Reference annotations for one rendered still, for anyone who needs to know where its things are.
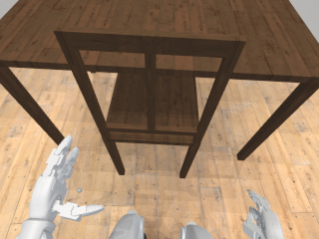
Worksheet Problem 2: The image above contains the table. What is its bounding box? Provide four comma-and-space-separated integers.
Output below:
0, 0, 319, 161

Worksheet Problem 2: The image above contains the robot left forearm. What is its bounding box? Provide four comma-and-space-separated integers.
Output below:
15, 218, 56, 239

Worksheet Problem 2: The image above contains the robot left thigh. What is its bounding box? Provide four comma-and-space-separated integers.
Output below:
109, 213, 145, 239

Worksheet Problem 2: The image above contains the chair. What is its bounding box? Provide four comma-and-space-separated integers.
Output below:
53, 25, 246, 178

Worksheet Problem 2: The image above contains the right robot hand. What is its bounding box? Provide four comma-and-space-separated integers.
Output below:
243, 190, 285, 239

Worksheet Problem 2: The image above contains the left robot shin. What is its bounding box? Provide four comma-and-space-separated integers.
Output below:
128, 210, 138, 214

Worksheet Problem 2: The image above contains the left robot hand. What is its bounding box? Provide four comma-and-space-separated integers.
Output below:
28, 134, 105, 222

